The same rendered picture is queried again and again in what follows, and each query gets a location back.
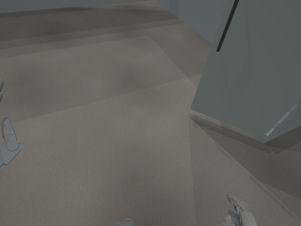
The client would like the handle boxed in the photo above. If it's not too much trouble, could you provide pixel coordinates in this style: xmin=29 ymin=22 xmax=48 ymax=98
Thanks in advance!
xmin=216 ymin=0 xmax=239 ymax=52

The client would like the fridge door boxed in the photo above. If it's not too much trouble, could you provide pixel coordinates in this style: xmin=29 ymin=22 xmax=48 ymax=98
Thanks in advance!
xmin=190 ymin=0 xmax=301 ymax=137

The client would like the robot left hand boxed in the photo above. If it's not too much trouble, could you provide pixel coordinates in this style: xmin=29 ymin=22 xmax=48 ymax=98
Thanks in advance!
xmin=0 ymin=77 xmax=23 ymax=167

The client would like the robot right hand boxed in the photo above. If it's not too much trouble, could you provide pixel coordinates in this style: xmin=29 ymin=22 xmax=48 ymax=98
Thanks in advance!
xmin=222 ymin=194 xmax=258 ymax=226

